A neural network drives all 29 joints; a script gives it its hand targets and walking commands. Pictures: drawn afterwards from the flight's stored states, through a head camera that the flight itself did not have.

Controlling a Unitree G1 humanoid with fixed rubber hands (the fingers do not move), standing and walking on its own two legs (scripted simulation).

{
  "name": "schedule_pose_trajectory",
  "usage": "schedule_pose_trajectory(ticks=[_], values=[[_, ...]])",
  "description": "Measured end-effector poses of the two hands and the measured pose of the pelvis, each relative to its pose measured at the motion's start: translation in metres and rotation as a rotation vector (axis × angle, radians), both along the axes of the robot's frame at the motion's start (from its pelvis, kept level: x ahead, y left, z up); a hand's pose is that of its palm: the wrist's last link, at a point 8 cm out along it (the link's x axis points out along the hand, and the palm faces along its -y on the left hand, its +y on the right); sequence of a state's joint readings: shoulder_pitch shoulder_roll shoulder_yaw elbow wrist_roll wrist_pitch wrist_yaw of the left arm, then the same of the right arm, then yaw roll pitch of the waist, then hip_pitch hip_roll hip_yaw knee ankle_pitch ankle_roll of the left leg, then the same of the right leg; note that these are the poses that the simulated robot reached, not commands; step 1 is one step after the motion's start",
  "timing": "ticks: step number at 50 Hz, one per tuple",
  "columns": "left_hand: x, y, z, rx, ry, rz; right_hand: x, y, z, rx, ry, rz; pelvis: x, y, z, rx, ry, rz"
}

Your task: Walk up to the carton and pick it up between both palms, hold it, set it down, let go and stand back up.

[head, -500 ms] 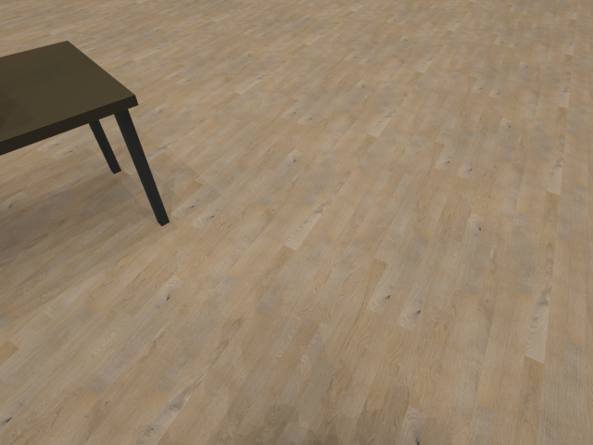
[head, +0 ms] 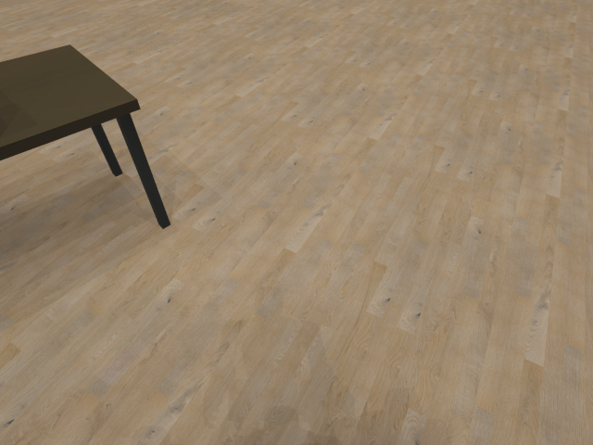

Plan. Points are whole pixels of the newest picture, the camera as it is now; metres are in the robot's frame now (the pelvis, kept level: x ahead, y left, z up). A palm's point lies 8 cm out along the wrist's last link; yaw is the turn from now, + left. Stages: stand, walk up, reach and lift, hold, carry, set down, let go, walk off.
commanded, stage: stand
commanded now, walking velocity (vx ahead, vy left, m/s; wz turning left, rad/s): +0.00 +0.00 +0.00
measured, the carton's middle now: out of the picture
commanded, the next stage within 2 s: walk up in 0.60 s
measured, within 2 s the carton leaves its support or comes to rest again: neither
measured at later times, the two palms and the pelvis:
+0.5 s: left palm out of the picture -0.03 +0.20 -0.15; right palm out of the picture -0.03 -0.20 -0.15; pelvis -0.01 +0.00 +0.00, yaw +0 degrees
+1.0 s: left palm out of the picture -0.04 +0.28 -0.14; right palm out of the picture +0.06 -0.23 -0.13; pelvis +0.00 +0.03 +0.00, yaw +14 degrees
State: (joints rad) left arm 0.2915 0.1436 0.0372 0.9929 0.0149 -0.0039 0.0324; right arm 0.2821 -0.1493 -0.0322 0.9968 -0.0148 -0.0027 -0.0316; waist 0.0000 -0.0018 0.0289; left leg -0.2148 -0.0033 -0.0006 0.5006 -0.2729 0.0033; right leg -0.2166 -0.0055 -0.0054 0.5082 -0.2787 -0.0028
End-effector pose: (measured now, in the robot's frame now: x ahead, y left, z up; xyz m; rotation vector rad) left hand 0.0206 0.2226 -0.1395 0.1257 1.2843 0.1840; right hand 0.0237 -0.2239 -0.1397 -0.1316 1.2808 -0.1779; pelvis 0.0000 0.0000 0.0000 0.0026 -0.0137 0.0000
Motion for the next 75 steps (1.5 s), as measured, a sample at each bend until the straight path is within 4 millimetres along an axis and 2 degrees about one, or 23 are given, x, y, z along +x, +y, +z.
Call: schedule_pose_trajectory(ticks=[18,39,41,43,45,48,51,54,57,59,60,62,64,70,73,75], values=[[-0.041,-0.020,-0.006,-0.046,0.131,0.022,-0.040,0.020,-0.006,0.045,0.128,-0.023,-0.004,0.000,0.003,0.000,-0.019,0.000],[-0.063,-0.027,-0.007,-0.059,0.174,0.024,-0.063,0.026,-0.007,0.059,0.174,-0.028,-0.012,-0.001,0.004,0.000,-0.017,-0.001],[-0.060,-0.021,-0.006,-0.040,0.136,0.040,-0.061,0.022,-0.006,0.063,0.171,-0.008,-0.013,0.000,0.003,-0.003,-0.017,0.039],[-0.057,-0.006,-0.004,0.005,0.073,0.090,-0.051,0.012,-0.005,0.041,0.180,0.068,-0.014,0.004,0.001,-0.006,-0.014,0.098],[-0.058,0.011,-0.002,0.048,0.027,0.135,-0.032,0.000,-0.002,0.005,0.170,0.137,-0.013,0.010,0.000,-0.012,-0.016,0.147],[-0.059,0.040,0.002,0.093,-0.021,0.184,0.007,-0.012,0.007,-0.051,0.122,0.218,-0.008,0.023,-0.001,-0.012,-0.026,0.206],[-0.061,0.069,0.003,0.120,-0.049,0.217,0.055,-0.007,0.018,-0.095,0.060,0.295,0.001,0.041,-0.002,-0.008,-0.034,0.263],[-0.066,0.101,-0.002,0.131,-0.050,0.248,0.110,0.019,0.025,-0.116,-0.015,0.385,0.014,0.065,-0.006,-0.007,-0.041,0.317],[-0.072,0.135,-0.017,0.128,-0.021,0.273,0.163,0.061,0.026,-0.130,-0.110,0.461,0.031,0.098,-0.018,-0.007,-0.040,0.355],[-0.072,0.158,-0.032,0.112,0.011,0.266,0.190,0.088,0.018,-0.148,-0.185,0.474,0.040,0.120,-0.034,-0.003,-0.038,0.382],[-0.068,0.168,-0.037,0.100,0.018,0.266,0.197,0.101,0.014,-0.148,-0.201,0.472,0.043,0.127,-0.038,0.003,-0.038,0.398],[-0.051,0.183,-0.034,0.081,-0.015,0.283,0.202,0.125,0.010,-0.130,-0.184,0.467,0.052,0.138,-0.037,0.014,-0.030,0.427],[-0.025,0.195,-0.022,0.076,-0.087,0.289,0.200,0.143,0.009,-0.117,-0.139,0.480,0.062,0.148,-0.030,0.014,-0.027,0.449],[0.046,0.217,0.016,0.098,-0.233,0.287,0.205,0.184,0.007,-0.041,-0.055,0.526,0.106,0.175,-0.010,0.015,-0.042,0.513],[0.073,0.223,0.026,0.108,-0.257,0.316,0.222,0.196,0.003,-0.009,-0.019,0.540,0.136,0.186,-0.007,0.024,-0.038,0.541],[0.088,0.227,0.029,0.120,-0.258,0.337,0.241,0.202,-0.002,0.006,-0.002,0.555,0.158,0.193,-0.008,0.031,-0.036,0.558]])
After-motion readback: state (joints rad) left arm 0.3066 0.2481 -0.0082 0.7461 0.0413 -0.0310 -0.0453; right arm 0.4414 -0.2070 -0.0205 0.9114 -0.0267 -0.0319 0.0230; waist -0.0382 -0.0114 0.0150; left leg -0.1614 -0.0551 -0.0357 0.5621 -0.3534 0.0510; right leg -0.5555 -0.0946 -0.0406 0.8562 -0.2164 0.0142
